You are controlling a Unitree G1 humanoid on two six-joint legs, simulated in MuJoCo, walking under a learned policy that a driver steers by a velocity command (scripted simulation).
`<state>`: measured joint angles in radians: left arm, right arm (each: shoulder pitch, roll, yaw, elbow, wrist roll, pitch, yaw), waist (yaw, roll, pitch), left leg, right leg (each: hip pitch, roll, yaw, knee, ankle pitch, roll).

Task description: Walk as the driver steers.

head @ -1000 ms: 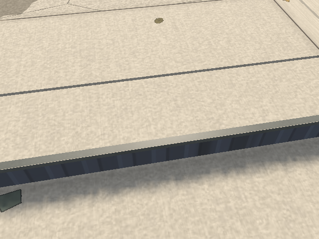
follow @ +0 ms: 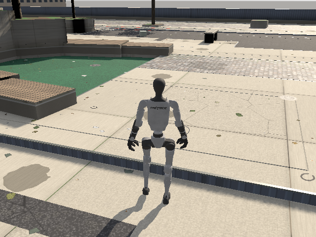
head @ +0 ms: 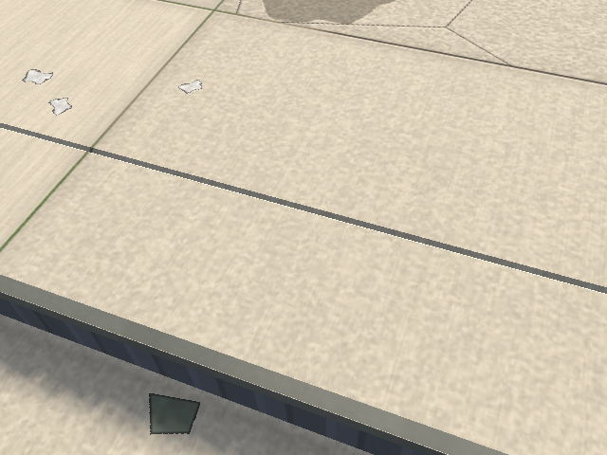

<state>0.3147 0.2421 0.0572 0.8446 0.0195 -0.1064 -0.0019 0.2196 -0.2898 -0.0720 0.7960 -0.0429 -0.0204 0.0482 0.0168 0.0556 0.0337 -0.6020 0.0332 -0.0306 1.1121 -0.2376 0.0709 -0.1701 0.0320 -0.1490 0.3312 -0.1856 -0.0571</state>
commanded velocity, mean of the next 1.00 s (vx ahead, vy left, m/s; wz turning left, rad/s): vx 0.50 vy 0.00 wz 0.34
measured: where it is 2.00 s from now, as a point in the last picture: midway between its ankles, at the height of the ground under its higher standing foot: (257, 201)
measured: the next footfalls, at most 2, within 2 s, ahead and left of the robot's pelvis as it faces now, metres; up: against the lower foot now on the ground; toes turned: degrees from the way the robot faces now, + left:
left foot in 0.28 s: +0.30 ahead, +0.13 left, +0.00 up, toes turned +14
right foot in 0.90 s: +0.70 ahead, +0.07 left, +0.12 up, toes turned +12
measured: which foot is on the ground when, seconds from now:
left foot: up 0.00-0.26, down 0.28-0.92, up 0.94-1.00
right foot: down 0.00-0.28, up 0.30-0.88, down 0.90-1.00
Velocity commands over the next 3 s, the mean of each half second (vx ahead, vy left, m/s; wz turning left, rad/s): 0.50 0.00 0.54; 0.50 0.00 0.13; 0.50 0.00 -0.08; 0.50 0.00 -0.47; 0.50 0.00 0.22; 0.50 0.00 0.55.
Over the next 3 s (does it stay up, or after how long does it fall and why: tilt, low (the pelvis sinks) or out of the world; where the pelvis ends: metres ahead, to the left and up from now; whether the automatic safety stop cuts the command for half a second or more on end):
stays up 1.68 0.23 0.11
